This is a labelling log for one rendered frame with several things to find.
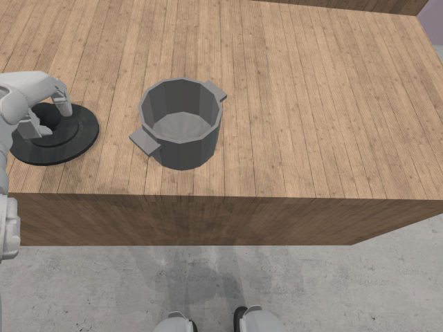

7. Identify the pot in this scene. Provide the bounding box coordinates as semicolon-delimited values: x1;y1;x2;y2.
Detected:
129;77;227;171

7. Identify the knob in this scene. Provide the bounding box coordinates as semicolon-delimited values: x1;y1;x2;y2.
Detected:
31;102;61;129

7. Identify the left robot thigh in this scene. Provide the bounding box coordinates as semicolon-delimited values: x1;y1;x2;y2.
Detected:
153;317;193;332

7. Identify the robot left forearm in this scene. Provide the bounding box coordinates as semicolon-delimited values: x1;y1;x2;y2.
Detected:
0;82;28;198

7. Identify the robot right shin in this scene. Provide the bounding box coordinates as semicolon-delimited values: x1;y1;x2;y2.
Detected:
244;305;262;315

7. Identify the lid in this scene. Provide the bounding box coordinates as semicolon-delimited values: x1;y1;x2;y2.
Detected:
10;104;99;166

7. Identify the left robot upper arm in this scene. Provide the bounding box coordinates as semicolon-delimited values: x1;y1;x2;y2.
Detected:
0;194;21;332

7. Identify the left robot hand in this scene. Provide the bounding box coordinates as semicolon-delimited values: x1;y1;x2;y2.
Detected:
0;71;72;139

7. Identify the table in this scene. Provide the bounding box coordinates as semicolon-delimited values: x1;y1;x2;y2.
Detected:
0;0;443;246

